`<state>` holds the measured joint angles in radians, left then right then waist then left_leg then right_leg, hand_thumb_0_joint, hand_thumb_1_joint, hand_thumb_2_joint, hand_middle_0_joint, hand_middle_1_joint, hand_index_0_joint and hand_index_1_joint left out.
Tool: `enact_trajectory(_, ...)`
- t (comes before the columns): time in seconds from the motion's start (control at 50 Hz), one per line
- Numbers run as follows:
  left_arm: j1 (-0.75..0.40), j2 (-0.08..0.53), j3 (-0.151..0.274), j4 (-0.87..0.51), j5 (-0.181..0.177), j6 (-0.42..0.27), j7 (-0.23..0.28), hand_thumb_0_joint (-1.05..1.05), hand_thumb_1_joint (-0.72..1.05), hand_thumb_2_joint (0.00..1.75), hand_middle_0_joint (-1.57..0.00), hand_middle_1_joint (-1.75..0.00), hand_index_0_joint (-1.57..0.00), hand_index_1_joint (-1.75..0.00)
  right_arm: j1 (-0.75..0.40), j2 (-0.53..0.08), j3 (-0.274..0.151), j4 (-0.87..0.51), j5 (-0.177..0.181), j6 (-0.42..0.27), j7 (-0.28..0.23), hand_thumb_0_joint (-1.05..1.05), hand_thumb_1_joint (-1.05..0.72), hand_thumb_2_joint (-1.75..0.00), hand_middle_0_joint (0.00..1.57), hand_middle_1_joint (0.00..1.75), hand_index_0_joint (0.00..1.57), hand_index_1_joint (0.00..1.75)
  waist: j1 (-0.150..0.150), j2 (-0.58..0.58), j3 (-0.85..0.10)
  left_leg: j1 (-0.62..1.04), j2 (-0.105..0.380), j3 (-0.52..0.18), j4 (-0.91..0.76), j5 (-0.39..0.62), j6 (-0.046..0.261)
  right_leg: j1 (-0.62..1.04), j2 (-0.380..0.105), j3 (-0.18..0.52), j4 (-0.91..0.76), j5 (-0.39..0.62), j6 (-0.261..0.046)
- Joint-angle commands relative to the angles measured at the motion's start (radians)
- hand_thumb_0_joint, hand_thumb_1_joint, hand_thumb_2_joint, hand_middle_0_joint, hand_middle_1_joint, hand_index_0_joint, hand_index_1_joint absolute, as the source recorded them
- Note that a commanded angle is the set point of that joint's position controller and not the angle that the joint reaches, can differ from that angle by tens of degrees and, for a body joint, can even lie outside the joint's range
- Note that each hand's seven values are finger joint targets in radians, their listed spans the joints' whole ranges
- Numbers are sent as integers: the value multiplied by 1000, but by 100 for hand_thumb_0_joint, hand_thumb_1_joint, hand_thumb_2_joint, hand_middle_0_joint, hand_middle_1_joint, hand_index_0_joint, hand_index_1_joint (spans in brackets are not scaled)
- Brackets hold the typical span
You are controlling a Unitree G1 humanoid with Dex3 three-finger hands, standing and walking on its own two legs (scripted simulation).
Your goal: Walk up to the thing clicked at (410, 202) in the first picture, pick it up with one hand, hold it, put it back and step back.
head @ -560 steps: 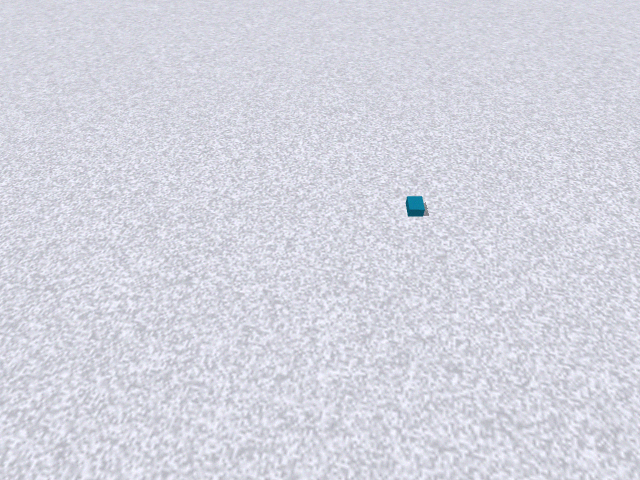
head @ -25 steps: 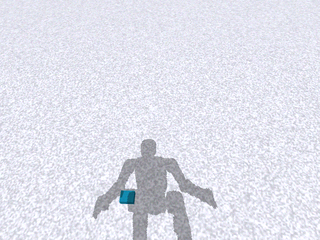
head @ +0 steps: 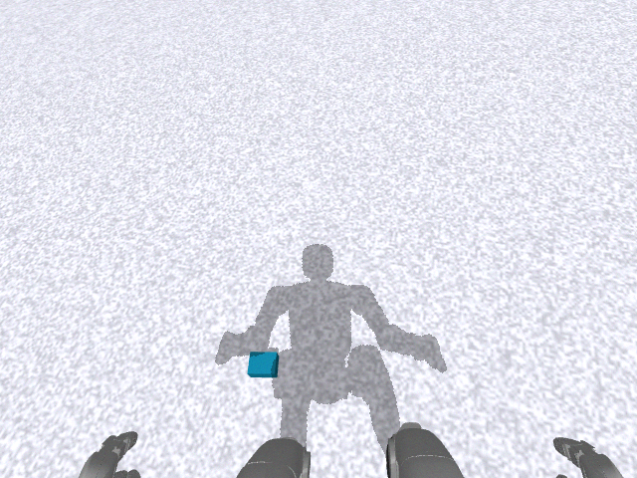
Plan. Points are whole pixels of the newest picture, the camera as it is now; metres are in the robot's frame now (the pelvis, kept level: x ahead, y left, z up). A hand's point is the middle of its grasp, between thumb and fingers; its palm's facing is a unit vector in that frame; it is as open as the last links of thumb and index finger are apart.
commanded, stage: walk up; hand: left
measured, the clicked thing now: (263, 364) +0.45 +0.25 -0.73
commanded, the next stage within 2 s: stand in 0.54 s
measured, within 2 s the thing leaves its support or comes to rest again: neither
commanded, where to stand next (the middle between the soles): +0.10 +0.02 m, yaw -3 degrees
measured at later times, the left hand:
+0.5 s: hand out of the picture +0.06 +0.27 -0.14, palm faces -0.01 -0.94 -0.35, open 7.4 cm
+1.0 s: hand out of the picture +0.13 +0.25 -0.11, palm faces +0.00 -0.94 -0.35, open 7.4 cm
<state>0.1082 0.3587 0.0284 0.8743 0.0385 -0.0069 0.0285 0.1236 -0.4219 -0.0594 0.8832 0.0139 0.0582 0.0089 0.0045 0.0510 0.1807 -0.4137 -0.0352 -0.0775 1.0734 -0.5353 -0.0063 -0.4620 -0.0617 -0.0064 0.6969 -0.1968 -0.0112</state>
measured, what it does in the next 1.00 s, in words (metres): steps on the spot: left foot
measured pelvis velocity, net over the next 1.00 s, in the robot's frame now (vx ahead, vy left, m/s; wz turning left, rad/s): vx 0.03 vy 0.00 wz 0.02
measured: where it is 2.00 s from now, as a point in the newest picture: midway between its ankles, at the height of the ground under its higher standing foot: outside the picture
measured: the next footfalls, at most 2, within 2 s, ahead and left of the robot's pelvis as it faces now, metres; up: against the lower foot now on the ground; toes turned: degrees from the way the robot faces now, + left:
left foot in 0.08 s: +0.05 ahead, +0.13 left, +0.00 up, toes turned +2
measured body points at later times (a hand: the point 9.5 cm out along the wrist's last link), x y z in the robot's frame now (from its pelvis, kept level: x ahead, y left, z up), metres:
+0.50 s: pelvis +0.01 +0.01 +0.01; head +0.03 +0.01 +0.46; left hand +0.06 +0.32 -0.11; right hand +0.08 -0.31 -0.11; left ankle +0.01 +0.13 -0.71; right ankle +0.06 -0.12 -0.71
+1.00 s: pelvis +0.03 +0.00 +0.04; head +0.04 -0.01 +0.48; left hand +0.13 +0.30 -0.09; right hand +0.13 -0.30 -0.10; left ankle +0.01 +0.13 -0.71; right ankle +0.06 -0.11 -0.71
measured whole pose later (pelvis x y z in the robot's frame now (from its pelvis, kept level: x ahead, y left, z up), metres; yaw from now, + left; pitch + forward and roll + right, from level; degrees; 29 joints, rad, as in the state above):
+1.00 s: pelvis +0.03 +0.00 +0.04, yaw +1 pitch -3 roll +0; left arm 0.05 0.35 0.00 1.12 0.00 -0.03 -0.01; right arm 0.06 -0.35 -0.01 1.11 0.00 -0.02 0.02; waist -0.01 0.01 0.06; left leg -0.08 0.02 0.00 0.33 -0.20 -0.02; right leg -0.16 0.00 0.00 0.36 -0.15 -0.01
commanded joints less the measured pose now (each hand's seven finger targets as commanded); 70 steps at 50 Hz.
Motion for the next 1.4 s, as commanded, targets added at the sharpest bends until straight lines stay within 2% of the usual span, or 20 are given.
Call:
enact_trajectory(0.0, 26, 325, 96, -50, 6, -1, 5, 0, 90, 90, -20, -30, -20, -30, 162, -169, -47, 21, -26, -25, 3, 0, -90, -90, 20, 30, 20, 30, 16, -306, -250, 105, 2, 129, -379, -42, 9, 151, -181, 242, -275, -350, -171)
enact_trajectory(0.04, 41, 285, 82, -39, -12, 11, -1, 0, 90, 90, -20, -30, -20, -30, 203, -168, -53, 53, -49, -40, 2, 0, -90, -90, 20, 30, 20, 30, -17, -186, -221, 276, 12, 81, -609, 138, 41, -1, -135, 190, -136, -374, -93)
enact_trajectory(0.06, 63, 223, 65, -39, -21, 13, -2, 0, 90, 90, -20, -30, -20, -30, 180, -219, -64, 37, -69, -49, -1, 0, -90, -90, 20, 30, 20, 30, -15, 17, -187, 313, 164, -206, -762, -60, 96, -157, -50, 119, 48, -371, -40)
enact_trajectory(0.08, -5, 222, 64, -36, -30, 6, 9, 0, 90, 90, -20, -30, -20, -30, 68, -334, -77, -9, -64, -53, 2, 0, -90, -90, 20, 30, 20, 30, -41, 190, -113, 93, 387, -511, -860, -266, 214, -183, 68, 34, 178, -387, 1)
enact_trajectory(0.1, -61, 280, 84, -23, -19, -4, 14, 0, 90, 90, -20, -30, -20, -30, 13, -310, -71, -17, -52, -61, 3, 0, -90, -90, 20, 30, 20, 30, -45, 87, -23, -71, 412, -500, -864, -220, 267, -72, 30, 129, 255, -363, -6)
enact_trajectory(0.14, 33, 212, 66, 24, -41, -15, -10, 0, 90, 90, -20, -30, -20, -30, -56, -201, -32, -13, -52, -88, -11, 0, -90, -90, 20, 30, 20, 30, 29, 1, -58, 35, 265, -217, -726, 153, 193, 0, 49, 123, 226, -226, -11)
enact_trajectory(0.2, 67, 206, 62, 54, -30, -38, -26, 0, 90, 90, -20, -30, -20, -30, -21, -214, -38, 11, -45, -91, -2, 0, -90, -90, 20, 30, 20, 30, 13, 110, -156, 105, 208, -83, -638, 209, 146, 197, 64, -14, -66, -152, -3)
enact_trajectory(0.24, 64, 210, 64, 58, -16, -44, -24, 0, 90, 90, -20, -30, -20, -30, 50, -204, -32, 17, -42, -81, 1, 0, -90, -90, 20, 30, 20, 30, 0, 96, -167, 106, 192, -67, -572, 229, 125, 293, 96, -11, -210, -136, -24)
enact_trajectory(0.26, 81, 243, 72, 59, -7, -50, -20, 0, 90, 90, -20, -30, -20, -30, 88, -188, -26, 20, -34, -81, -1, 0, -90, -90, 20, 30, 20, 30, 3, 30, -176, 70, 177, -58, -521, 216, 110, 356, 61, 75, -234, -142, -46)
enact_trajectory(0.3, 131, 330, 85, 74, -12, -53, -27, 0, 90, 90, -20, -30, -20, -30, 67, -163, -20, 14, -33, -81, -3, 0, -90, -90, 20, 30, 20, 30, 23, -174, -172, -75, 27, 83, -302, -62, 61, 350, -191, 471, -354, -411, -189)
enact_trajectory(0.34, 128, 327, 82, 55, -13, -54, -31, 0, 90, 90, -20, -30, -20, -30, 68, -182, -27, 22, -33, -87, -6, 0, -90, -90, 20, 30, 20, 30, 28, -163, -141, -91, 47, 47, -240, -90, 64, 322, -258, 534, -396, -351, -248)
enact_trajectory(0.38, 87, 304, 71, 49, -12, -49, -29, 0, 90, 90, -20, -30, -20, -30, 112, -160, -24, 44, -30, -104, -7, 0, -90, -90, 20, 30, 20, 30, -3, -178, -155, 6, 68, 51, -383, 26, 65, 272, -212, 408, -345, -166, -205)
enact_trajectory(0.42, -3, 256, 44, 40, -27, -33, -35, 0, 90, 90, -20, -30, -20, -30, 190, -145, -29, 91, -37, -114, -10, 0, -90, -90, 20, 30, 20, 30, -69, -155, -179, 279, 51, 55, -597, 214, 62, 60, -112, 221, -240, -72, -109)
enact_trajectory(0.46, 4, 165, 15, 41, -48, -20, -36, 0, 90, 90, -20, -30, -20, -30, 107, -228, -43, 61, -44, -122, -18, 0, -90, -90, 20, 30, 20, 30, -42, 45, -147, 262, 316, -332, -834, 100, 141, -27, 71, 78, -36, -115, -5)
enact_trajectory(0.48, 30, 228, 33, 62, -41, -16, -28, 0, 90, 90, -20, -30, -20, -30, 43, -251, -43, 46, -38, -121, -14, 0, -90, -90, 20, 30, 20, 30, -21, 22, -119, 166, 376, -335, -825, 86, 203, 50, 43, 77, 23, -268, -6)
enact_trajectory(0.5, 54, 225, 31, 75, -41, -22, -28, 0, 90, 90, -20, -30, -20, -30, -6, -237, -37, 42, -35, -119, -13, 0, -90, -90, 20, 30, 20, 30, 10, 9, -118, 138, 350, -246, -772, 180, 207, 127, 30, 65, -13, -259, -11)
enact_trajectory(0.56, 65, 199, 27, 111, -41, -53, -28, 0, 90, 90, -20, -30, -20, -30, -18, -156, -8, 60, -18, -118, -20, 0, -90, -90, 20, 30, 20, 30, 10, 29, -218, 208, 176, -44, -642, 588, 52, 345, -42, 140, -260, 258, -25)
enact_trajectory(0.6, 25, 234, 25, 122, -35, -53, -29, 0, 90, 90, -20, -30, -20, -30, 14, -157, -4, 89, -7, -114, -22, 0, -90, -90, 20, 30, 20, 30, -19, 16, -221, 273, 140, -7, -659, 561, 33, 314, -61, 147, -230, 361, -54)
enact_trajectory(0.76, -53, 208, 9, 167, -38, -37, -27, 0, 90, 90, -20, -30, -20, -30, -61, -146, 7, 139, -14, -97, -18, 0, -90, -90, 20, 30, 20, 30, -13, -50, -207, 295, 159, -14, -761, 441, 30, 342, -56, 124, -353, 185, -22)
enact_trajectory(1.38, -93, 218, 17, 226, -35, -36, -23, 0, 90, 90, -20, -30, -20, -30, -64, -128, 17, 210, -26, -92, -10, 0, -90, -90, 20, 30, 20, 30, -12, -51, -218, 291, 165, -3, -813, 380, 23, 349, -65, 127, -438, 92, -13)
